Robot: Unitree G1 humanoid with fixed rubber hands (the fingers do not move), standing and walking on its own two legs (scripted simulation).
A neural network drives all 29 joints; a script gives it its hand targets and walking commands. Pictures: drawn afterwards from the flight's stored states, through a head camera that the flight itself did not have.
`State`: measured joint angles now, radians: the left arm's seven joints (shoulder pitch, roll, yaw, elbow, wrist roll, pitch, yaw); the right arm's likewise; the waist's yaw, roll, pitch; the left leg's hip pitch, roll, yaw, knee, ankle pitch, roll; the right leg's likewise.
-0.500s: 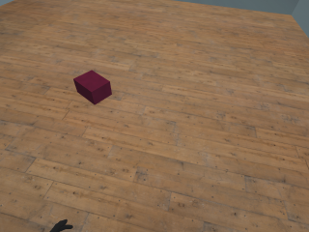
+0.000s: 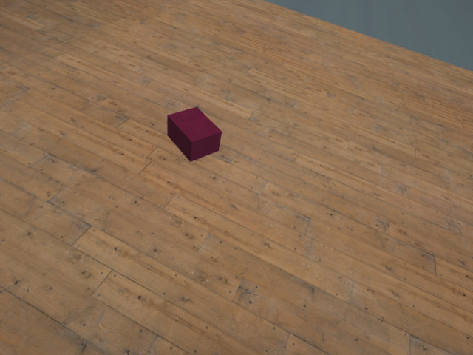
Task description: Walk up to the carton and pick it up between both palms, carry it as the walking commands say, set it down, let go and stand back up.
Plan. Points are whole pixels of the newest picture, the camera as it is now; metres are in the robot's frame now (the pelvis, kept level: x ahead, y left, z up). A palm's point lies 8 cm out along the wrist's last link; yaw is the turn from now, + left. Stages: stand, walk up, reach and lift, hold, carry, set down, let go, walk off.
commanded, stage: walk up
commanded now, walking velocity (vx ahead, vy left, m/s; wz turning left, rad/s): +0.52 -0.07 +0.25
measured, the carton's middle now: (193, 133) +1.45 +0.20 -0.69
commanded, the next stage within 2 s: none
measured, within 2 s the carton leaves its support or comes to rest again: neither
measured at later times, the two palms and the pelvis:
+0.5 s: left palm (107, 244) +0.36 +0.28 -0.13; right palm out of the picture +0.09 -0.22 -0.08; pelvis +0.22 +0.01 +0.00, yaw +4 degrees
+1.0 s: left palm (132, 196) +0.52 +0.27 -0.16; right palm (311, 180) +0.62 -0.22 -0.11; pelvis +0.49 +0.01 -0.02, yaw +7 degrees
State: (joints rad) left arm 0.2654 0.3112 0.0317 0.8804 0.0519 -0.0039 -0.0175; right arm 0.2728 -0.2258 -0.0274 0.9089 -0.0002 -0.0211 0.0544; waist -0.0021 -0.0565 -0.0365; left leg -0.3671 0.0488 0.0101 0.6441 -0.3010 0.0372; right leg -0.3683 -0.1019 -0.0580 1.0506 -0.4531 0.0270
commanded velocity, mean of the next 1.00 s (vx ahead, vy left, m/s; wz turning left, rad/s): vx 0.51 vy -0.07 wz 0.12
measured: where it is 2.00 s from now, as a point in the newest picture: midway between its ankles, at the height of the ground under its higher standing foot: (209, 222)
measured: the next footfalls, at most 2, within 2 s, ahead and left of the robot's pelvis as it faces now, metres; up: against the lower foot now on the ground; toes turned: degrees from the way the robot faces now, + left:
right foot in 0.64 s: +0.49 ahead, -0.14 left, +0.00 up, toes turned -5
left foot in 0.96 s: +0.61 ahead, +0.14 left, +0.00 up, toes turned +8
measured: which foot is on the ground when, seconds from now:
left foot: down 0.00-0.64, up 0.66-0.94, down 0.96-1.00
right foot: up 0.00-0.62, down 0.64-0.96, up 0.98-1.00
